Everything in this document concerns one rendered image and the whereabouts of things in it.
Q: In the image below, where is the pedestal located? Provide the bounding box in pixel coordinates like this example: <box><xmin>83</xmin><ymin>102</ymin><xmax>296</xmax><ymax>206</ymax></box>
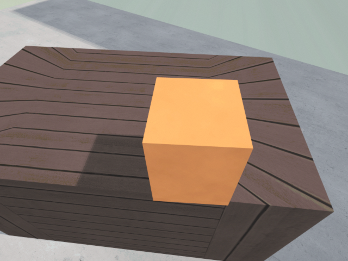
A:
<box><xmin>0</xmin><ymin>46</ymin><xmax>334</xmax><ymax>261</ymax></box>

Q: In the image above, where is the carton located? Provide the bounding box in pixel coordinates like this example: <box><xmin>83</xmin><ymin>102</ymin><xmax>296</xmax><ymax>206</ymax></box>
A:
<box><xmin>142</xmin><ymin>77</ymin><xmax>253</xmax><ymax>206</ymax></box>

